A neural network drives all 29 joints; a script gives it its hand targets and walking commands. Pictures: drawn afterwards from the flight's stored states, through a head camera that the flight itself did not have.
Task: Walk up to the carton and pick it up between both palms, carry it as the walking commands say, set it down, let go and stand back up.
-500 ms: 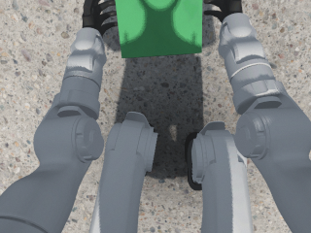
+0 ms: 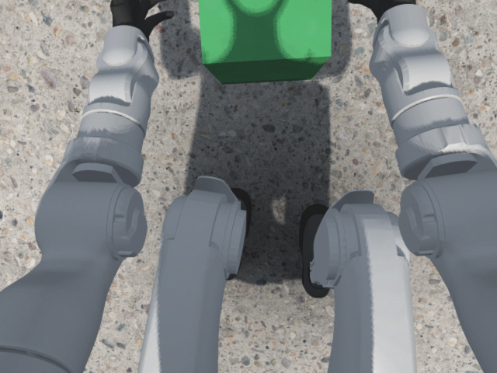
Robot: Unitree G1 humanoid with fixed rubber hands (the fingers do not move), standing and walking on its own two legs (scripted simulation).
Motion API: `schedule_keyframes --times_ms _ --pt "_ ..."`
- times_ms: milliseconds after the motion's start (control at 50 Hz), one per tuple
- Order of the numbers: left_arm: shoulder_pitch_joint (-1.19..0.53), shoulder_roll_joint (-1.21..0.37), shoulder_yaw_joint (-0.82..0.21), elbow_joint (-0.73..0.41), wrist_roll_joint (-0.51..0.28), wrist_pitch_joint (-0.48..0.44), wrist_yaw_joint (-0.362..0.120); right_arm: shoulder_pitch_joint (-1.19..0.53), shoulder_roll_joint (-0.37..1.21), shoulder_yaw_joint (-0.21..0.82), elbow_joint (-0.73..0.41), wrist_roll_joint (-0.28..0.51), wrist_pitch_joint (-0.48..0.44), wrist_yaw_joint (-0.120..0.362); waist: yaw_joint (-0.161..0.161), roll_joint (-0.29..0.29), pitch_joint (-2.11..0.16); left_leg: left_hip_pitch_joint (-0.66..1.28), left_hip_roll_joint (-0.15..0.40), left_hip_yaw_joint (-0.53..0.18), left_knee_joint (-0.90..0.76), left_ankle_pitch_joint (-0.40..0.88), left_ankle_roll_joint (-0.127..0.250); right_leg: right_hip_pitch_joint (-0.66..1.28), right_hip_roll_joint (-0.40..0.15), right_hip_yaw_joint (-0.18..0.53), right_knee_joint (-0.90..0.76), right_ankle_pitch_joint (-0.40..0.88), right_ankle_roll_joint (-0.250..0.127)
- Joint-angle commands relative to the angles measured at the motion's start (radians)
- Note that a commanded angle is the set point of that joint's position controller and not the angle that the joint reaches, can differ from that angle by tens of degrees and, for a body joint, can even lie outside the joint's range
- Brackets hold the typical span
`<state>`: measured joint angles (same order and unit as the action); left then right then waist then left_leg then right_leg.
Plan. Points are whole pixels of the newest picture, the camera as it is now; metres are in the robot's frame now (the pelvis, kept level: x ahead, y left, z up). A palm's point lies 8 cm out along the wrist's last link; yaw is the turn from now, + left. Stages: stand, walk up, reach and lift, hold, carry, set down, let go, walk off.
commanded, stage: set down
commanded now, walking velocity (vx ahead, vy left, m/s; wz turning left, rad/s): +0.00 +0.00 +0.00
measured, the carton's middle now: out of the picture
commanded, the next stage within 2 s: let go in 1.18 s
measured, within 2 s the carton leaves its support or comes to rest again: neither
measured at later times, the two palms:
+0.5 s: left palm out of the picture +0.50 +0.23 +0.00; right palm out of the picture +0.55 -0.11 +0.00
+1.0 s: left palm out of the picture +0.50 +0.23 +0.17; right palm out of the picture +0.55 -0.12 +0.16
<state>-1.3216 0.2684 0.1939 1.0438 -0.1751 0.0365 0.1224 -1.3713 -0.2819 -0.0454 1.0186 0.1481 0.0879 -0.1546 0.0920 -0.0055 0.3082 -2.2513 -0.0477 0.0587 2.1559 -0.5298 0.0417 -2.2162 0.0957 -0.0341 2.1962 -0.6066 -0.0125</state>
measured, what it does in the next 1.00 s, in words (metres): rises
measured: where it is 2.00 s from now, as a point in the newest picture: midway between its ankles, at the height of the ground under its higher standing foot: (272, 257)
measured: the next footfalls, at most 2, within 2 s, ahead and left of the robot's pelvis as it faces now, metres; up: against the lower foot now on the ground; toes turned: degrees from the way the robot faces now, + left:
none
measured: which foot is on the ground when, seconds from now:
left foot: down 0.00-1.00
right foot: down 0.00-1.00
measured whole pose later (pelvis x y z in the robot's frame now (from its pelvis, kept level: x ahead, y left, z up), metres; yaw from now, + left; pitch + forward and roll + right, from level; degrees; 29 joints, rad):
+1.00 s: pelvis +0.05 +0.00 +0.26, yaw +0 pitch +42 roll -1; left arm -0.94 0.14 0.33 0.79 0.00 0.09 0.03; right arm -1.01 -0.17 -0.24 0.85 -0.06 0.11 -0.08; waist 0.11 -0.01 -0.06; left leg -1.57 -0.07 -0.03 1.18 -0.35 0.03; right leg -1.54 0.10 0.03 1.19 -0.39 -0.01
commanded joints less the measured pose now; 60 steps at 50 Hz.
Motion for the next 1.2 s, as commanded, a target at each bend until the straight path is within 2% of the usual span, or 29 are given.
schedule_keyframes --times_ms 0,100,160,260,400,640,960,1020,1100,1180 --pt "-0.198 0.138 0.028 -0.163 0.011 0.002 0.013 -0.258 -0.072 -0.032 -0.161 -0.019 -0.002 -0.012 0.049 -0.044 -1.354 0.785 -0.004 -0.064 -0.215 0.344 -0.049 0.539 -0.003 0.036 -0.219 0.219 0.021" --pt "-0.147 0.086 0.033 -0.215 0.028 0.028 0.008 -0.192 -0.054 -0.069 -0.175 -0.057 0.014 -0.006 0.018 -0.023 -1.332 0.803 -0.011 -0.069 -0.291 0.336 -0.055 0.505 0.002 0.025 -0.293 0.207 0.021" --pt "-0.108 0.064 0.042 -0.213 0.046 0.038 0.001 -0.152 -0.038 -0.090 -0.163 -0.083 0.018 0.003 0.012 -0.018 -1.297 0.802 -0.014 -0.074 -0.344 0.329 -0.059 0.488 0.005 0.023 -0.344 0.199 0.021" --pt "-0.065 0.049 0.071 -0.216 0.079 0.043 -0.010 -0.121 -0.020 -0.115 -0.158 -0.117 0.020 0.018 0.025 -0.026 -1.279 0.807 -0.017 -0.077 -0.427 0.325 -0.060 0.504 0.014 0.025 -0.425 0.199 0.023" --pt "-0.010 0.044 0.096 -0.265 0.100 0.054 -0.022 -0.085 -0.010 -0.127 -0.202 -0.140 0.031 0.023 0.034 -0.048 -1.347 0.877 -0.021 -0.063 -0.530 0.341 -0.062 0.626 0.022 0.021 -0.535 0.221 0.028" --pt "0.119 0.023 0.116 -0.370 0.122 0.064 -0.052 0.035 0.016 -0.137 -0.299 -0.159 0.039 0.038 0.035 -0.059 -1.402 1.057 -0.018 -0.060 -0.724 0.475 -0.073 0.847 0.022 0.028 -0.759 0.337 0.041" --pt "0.204 -0.041 0.150 -0.360 0.189 0.027 -0.091 0.151 0.050 -0.203 -0.272 -0.215 -0.002 0.074 0.035 -0.049 -1.286 1.350 -0.004 -0.093 -1.089 0.572 -0.067 1.100 0.000 0.066 -1.147 0.433 0.046" --pt "0.206 -0.065 0.156 -0.350 0.216 0.016 -0.094 0.158 0.056 -0.221 -0.261 -0.232 -0.017 0.081 0.035 -0.045 -1.223 1.395 0.003 -0.100 -1.164 0.575 -0.065 1.120 -0.006 0.068 -1.219 0.437 0.047" --pt "0.219 -0.098 0.179 -0.293 0.264 0.000 -0.099 0.187 0.080 -0.258 -0.211 -0.276 -0.032 0.089 0.020 -0.042 -1.115 1.383 0.013 -0.099 -1.218 0.562 -0.080 1.086 -0.015 0.061 -1.282 0.427 0.046" --pt "0.271 -0.095 0.204 -0.280 0.311 -0.008 -0.107 0.245 0.100 -0.283 -0.197 -0.314 -0.034 0.085 0.015 -0.027 -1.131 1.432 0.013 -0.093 -1.240 0.599 -0.092 1.127 -0.015 0.063 -1.311 0.469 0.049"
